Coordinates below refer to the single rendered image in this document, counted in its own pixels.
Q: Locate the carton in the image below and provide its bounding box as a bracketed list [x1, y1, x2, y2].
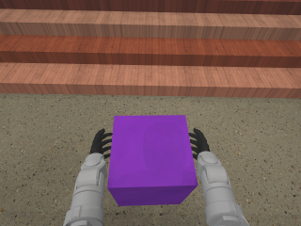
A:
[107, 115, 198, 206]

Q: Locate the robot left hand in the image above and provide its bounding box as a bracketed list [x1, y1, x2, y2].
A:
[89, 129, 113, 159]

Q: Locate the robot right forearm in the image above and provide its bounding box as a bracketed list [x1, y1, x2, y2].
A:
[197, 151, 250, 226]

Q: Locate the robot right hand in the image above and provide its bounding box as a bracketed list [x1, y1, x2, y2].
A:
[188, 128, 210, 160]

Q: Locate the robot left forearm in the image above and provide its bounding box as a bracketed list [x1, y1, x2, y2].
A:
[63, 153, 107, 226]

